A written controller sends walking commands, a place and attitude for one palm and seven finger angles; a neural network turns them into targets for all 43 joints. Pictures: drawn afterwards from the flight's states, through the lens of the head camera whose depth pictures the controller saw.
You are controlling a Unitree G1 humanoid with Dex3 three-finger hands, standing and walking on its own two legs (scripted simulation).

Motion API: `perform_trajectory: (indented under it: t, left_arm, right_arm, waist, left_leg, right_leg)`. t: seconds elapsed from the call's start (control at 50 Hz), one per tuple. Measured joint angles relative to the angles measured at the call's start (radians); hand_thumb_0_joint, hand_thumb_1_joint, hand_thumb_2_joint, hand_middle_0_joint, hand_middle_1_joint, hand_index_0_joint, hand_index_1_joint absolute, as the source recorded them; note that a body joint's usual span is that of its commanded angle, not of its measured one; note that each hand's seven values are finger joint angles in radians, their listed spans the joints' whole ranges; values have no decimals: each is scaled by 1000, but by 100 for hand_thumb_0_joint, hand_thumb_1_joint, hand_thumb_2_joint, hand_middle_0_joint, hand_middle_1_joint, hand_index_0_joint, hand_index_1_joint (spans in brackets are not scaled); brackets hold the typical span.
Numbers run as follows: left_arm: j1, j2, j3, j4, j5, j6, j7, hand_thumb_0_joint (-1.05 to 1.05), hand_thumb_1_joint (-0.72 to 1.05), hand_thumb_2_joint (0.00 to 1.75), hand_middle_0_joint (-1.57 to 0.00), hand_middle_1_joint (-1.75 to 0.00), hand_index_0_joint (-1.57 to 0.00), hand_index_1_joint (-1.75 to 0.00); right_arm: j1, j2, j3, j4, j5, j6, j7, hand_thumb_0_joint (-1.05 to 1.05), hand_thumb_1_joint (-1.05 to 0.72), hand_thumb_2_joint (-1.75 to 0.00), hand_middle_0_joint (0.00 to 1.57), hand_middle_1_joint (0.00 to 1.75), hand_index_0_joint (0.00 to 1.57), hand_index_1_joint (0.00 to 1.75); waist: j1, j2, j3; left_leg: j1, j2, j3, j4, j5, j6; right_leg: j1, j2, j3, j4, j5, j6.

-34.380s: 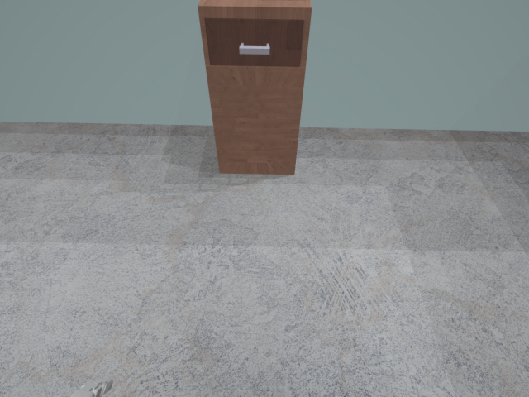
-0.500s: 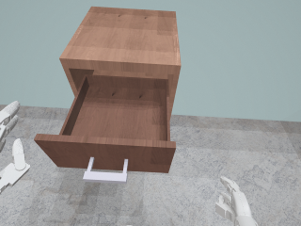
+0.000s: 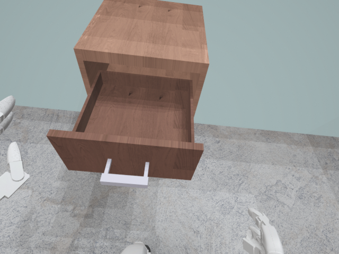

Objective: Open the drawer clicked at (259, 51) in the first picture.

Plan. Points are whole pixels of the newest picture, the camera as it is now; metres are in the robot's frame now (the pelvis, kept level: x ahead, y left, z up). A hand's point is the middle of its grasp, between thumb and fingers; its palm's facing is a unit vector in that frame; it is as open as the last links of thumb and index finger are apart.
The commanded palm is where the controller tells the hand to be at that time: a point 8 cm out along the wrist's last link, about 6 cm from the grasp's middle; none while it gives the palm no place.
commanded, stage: step back with the hand held close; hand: left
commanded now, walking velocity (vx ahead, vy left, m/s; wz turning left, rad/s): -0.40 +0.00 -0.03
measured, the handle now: (126, 172) +0.32 +0.13 -0.04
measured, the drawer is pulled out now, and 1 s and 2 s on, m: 0.30 0.30 0.30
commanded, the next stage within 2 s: stop stepping back and stand still in 0.24 s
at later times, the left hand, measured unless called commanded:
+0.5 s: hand out of the picture +0.09 +0.20 +0.17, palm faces +0.30 -0.80 -0.51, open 7.4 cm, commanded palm +0.05 +0.24 +0.19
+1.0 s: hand out of the picture -0.01 +0.18 +0.15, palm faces +0.41 -0.81 -0.42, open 7.4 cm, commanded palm -0.07 +0.22 +0.19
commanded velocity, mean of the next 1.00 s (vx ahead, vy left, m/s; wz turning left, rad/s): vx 0.00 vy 0.07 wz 0.01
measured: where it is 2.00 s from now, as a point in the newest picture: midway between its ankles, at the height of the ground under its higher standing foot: outside the picture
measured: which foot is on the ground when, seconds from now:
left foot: down 0.00-0.32, up 0.34-0.48, down 0.50-0.76, up 0.78-0.98, down 1.00-1.00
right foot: up 0.00-0.24, down 0.26-1.00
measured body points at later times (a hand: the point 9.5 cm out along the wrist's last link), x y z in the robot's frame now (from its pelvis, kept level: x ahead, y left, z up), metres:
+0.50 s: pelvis -0.09 -0.04 +0.00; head -0.09 -0.02 +0.45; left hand +0.07 +0.24 +0.20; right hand +0.06 -0.29 -0.07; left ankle -0.06 +0.02 -0.72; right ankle -0.19 -0.12 -0.71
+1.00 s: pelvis -0.19 -0.06 +0.01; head -0.19 -0.06 +0.46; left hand -0.04 +0.22 +0.18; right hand -0.04 -0.32 -0.08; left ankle -0.20 +0.08 -0.73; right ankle -0.15 -0.17 -0.73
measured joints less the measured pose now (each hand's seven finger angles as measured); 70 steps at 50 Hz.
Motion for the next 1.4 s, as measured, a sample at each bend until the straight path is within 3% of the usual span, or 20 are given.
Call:
perform_trajectory:
  t: [0.12, 0.26, 0.3, 0.36, 0.42, 0.46, 0.5, 0.56, 0.64, 0.72, 0.78, 0.86, 0.9, 0.98, 1.02, 1.12, 1.2, 1.28, 1.34, 1.4]
  left_arm:
    - [24, 10, 15, -69, -15, -20, -12, 2, 89, 90, -21, -30, -21, -30]
    - [-15, 39, 28, -72, -36, -54, -56, 2, 89, 90, -21, -30, -21, -30]
    - [-29, 28, 11, -57, -40, -62, -81, 2, 89, 90, -22, -30, -21, -30]
    - [29, 54, 9, -64, -37, -82, -98, 2, 88, 90, -22, -30, -22, -30]
    - [127, 32, 38, -45, -17, -97, -80, 1, 88, 90, -22, -30, -22, -31]
    - [145, -12, 36, 2, -9, -83, -60, 1, 88, 90, -22, -30, -22, -31]
    - [138, -44, 26, 41, -12, -59, -36, 1, 88, 90, -22, -30, -22, -31]
    - [29, -42, -2, 100, -5, -12, -7, 1, 89, 90, -22, -30, -22, -30]
    - [-38, -54, -57, 78, 5, 52, -6, 2, 89, 90, -21, -30, -21, -30]
    - [59, 0, -35, -53, 8, 20, -10, 2, 89, 90, -22, -30, -21, -30]
    - [110, 34, 1, -87, 9, -23, -18, 2, 89, 90, -22, -30, -22, -30]
    - [87, -27, 3, -20, 8, -52, -26, 1, 88, 90, -22, -30, -22, -31]
    - [57, -67, -7, 56, 16, -47, -18, 1, 88, 90, -22, -30, -22, -31]
    - [14, -120, -67, 158, 29, -14, 6, 1, 89, 90, -22, -30, -21, -30]
    - [7, -130, -97, 153, 29, 0, 11, 1, 89, 90, -21, -30, -21, -30]
    - [56, -68, -88, 49, 28, 5, 9, 2, 89, 90, -22, -30, -21, -30]
    - [60, -34, -47, 2, 22, -31, 18, 2, 89, 90, -22, -30, -22, -30]
    - [31, -76, -52, 51, 15, -42, 21, 2, 89, 90, -22, -30, -22, -30]
    - [-19, -98, -85, 162, 31, -37, 10, 1, 89, 90, -21, -30, -21, -30]
    - [-195, -146, -194, 523, 72, 88, -63, 0, 89, 90, -21, -30, -21, -30]
  right_arm:
    - [-28, 40, 36, 9, -8, -55, 31, 2, -90, -90, 20, 30, 20, 30]
    - [-96, 37, 53, 6, -19, -91, 47, 1, -90, -90, 20, 30, 20, 30]
    - [-111, 8, 42, 12, -11, -78, 49, 1, -90, -90, 20, 30, 20, 30]
    - [-55, 3, 27, 43, 21, -38, 44, 1, -90, -90, 20, 30, 20, 30]
    - [13, 9, 20, 62, 23, 5, 23, 2, -90, -90, 20, 30, 20, 30]
    - [32, -10, 24, 49, 25, 20, 7, 2, -90, -90, 20, 30, 20, 30]
    - [39, -47, 22, 12, 31, 10, 3, 2, -90, -90, 20, 30, 20, 30]
    - [6, -45, -3, 1, 38, -21, 13, 2, -91, -90, 20, 30, 20, 30]
    - [-14, -33, 8, -14, 22, -57, 25, 2, -91, -90, 20, 30, 20, 30]
    - [22, -1, 25, -33, 21, -62, 33, 1, -91, -90, 20, 30, 20, 30]
    - [56, 4, 21, -24, 24, -36, 39, 1, -91, -90, 20, 30, 20, 30]
    - [81, -6, 8, 42, 19, 7, 39, 2, -90, -90, 20, 30, 20, 30]
    - [91, -14, 3, 57, 17, 15, 28, 2, -90, -90, 20, 30, 20, 30]
    - [103, -50, -10, 49, 13, -21, 1, 2, -90, -90, 20, 30, 20, 30]
    - [88, -61, -21, 46, 5, -41, -8, 2, -91, -90, 20, 30, 20, 30]
    - [71, -31, -7, 11, 10, -72, -3, 2, -91, -90, 20, 30, 20, 30]
    - [62, -11, 7, 11, 15, -80, 9, 2, -91, -90, 20, 30, 20, 30]
    - [42, -16, 8, 26, 16, -53, 16, 2, -90, -90, 20, 30, 20, 30]
    - [34, -14, 4, 63, 12, -64, 33, 1, -90, -90, 20, 30, 20, 30]
    - [29, -32, -11, 134, -18, -50, 65, 1, -90, -90, 20, 30, 20, 30]
  waist:
    - [26, -19, -24]
    - [17, -30, 13]
    - [4, 50, 57]
    - [7, 38, 39]
    - [17, -41, -39]
    - [7, -37, -62]
    - [-3, 15, -61]
    - [3, -20, -10]
    - [-15, -40, 49]
    - [-26, -36, 36]
    - [-32, 6, 28]
    - [11, -17, -33]
    - [10, -30, -63]
    - [-8, -17, -70]
    - [-10, -19, -36]
    - [2, -45, 18]
    - [16, -18, 16]
    - [17, 18, -6]
    - [15, 11, -15]
    - [-3, 34, -54]
  left_leg:
    - [-43, 36, 19, -92, 82, -15]
    - [-119, 40, 22, -133, 182, -48]
    - [-125, 72, -28, -111, 192, -53]
    - [-157, 23, -54, 164, -130, -63]
    - [-133, -50, 21, 433, -309, -66]
    - [-12, -61, 66, 268, -252, -57]
    - [129, -36, 69, 20, -34, -16]
    - [132, -67, 90, 8, -110, 41]
    - [113, -72, 87, -4, -60, 26]
    - [81, -49, 64, -3, -40, 3]
    - [34, -30, 21, 111, -190, -22]
    - [-43, -36, 24, 467, -231, -41]
    - [10, -11, 40, 402, -233, -34]
    - [217, 35, 55, 20, -257, -9]
    - [268, 34, 53, -88, -170, -33]
    - [278, 34, 54, -68, -143, -90]
    - [255, 50, 32, -6, -190, -71]
    - [237, 37, 31, 33, -228, -36]
    - [253, 18, 37, 2, -177, -59]
    - [215, -13, 13, -2, -173, -54]
  right_leg:
    - [88, -22, 25, 15, -62, 16]
    - [242, -18, 0, -334, 13, -8]
    - [276, 35, -38, -377, 20, -29]
    - [313, 25, -48, -394, 45, -44]
    - [308, -38, -19, -381, 49, -45]
    - [279, -55, -41, -329, 83, -34]
    - [227, -36, -75, -221, 104, -17]
    - [107, -67, -14, -28, -32, 10]
    - [33, -94, 14, -13, -33, 20]
    - [86, -97, -26, -179, 51, 11]
    - [112, -78, -86, -240, 163, -22]
    - [97, -101, -69, -274, 183, -36]
    - [93, -119, -63, -300, 203, -31]
    - [85, -139, -88, -305, 214, -19]
    - [80, -150, -96, -282, 208, -10]
    - [96, -129, -57, -270, 188, 0]
    - [109, -103, -67, -285, 219, -22]
    - [112, -92, -64, -291, 214, -20]
    - [101, -111, -53, -253, 186, -8]
    - [11, -111, -2, -43, 27, 8]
